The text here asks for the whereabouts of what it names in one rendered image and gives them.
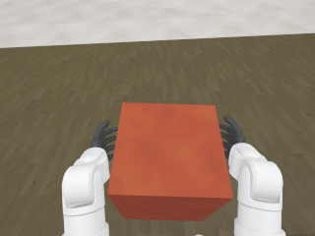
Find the robot left hand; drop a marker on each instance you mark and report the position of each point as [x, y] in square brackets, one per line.
[99, 140]

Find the right robot forearm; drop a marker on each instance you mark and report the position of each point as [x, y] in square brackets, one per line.
[259, 192]

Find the left robot forearm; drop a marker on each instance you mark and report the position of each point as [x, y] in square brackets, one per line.
[83, 195]

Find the robot right hand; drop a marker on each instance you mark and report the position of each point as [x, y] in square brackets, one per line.
[234, 136]

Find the carton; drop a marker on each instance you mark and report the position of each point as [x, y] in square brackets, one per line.
[168, 162]

